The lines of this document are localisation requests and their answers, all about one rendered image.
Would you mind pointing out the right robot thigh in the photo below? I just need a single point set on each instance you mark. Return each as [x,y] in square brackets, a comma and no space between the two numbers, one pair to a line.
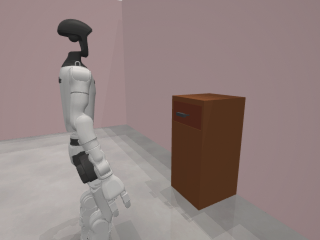
[87,174]

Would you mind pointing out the cabinet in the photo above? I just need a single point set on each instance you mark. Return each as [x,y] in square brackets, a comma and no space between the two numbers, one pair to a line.
[205,163]

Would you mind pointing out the humanoid robot torso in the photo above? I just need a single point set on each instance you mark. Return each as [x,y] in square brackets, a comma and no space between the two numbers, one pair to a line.
[74,149]

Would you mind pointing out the right robot forearm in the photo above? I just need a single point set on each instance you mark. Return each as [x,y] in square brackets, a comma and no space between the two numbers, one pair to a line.
[88,139]

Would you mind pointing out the robot right upper arm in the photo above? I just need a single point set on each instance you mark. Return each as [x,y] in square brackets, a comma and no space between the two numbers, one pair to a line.
[80,80]

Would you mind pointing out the handle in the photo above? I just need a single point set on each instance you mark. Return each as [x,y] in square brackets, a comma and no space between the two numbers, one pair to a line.
[181,114]

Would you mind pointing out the right robot hand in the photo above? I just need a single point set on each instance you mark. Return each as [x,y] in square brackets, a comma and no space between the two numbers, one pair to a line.
[111,187]

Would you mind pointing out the drawer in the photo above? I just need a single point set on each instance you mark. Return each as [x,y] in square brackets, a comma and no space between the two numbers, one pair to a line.
[194,111]

